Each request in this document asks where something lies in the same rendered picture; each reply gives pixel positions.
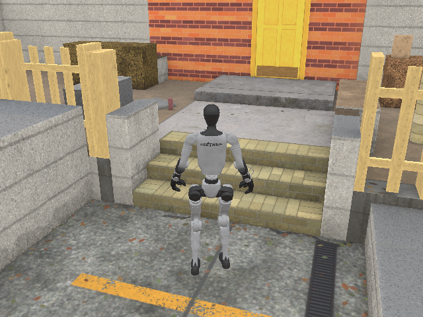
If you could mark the robot left upper arm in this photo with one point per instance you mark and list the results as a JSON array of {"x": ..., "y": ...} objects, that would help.
[{"x": 186, "y": 150}]

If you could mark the robot left thigh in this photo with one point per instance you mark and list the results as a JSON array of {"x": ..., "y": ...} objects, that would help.
[{"x": 195, "y": 199}]

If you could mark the left robot forearm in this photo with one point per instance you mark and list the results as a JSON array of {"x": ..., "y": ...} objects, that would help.
[{"x": 177, "y": 172}]

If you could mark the robot head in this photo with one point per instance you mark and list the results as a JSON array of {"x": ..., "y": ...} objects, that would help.
[{"x": 211, "y": 116}]

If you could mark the left robot hand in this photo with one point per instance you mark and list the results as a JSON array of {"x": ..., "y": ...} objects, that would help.
[{"x": 180, "y": 182}]

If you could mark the right robot forearm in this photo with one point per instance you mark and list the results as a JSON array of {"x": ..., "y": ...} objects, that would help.
[{"x": 244, "y": 173}]

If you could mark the robot right upper arm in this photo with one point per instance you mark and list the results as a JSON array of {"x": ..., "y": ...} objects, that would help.
[{"x": 236, "y": 150}]

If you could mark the right robot hand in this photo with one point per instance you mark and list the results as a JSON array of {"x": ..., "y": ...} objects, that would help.
[{"x": 249, "y": 184}]

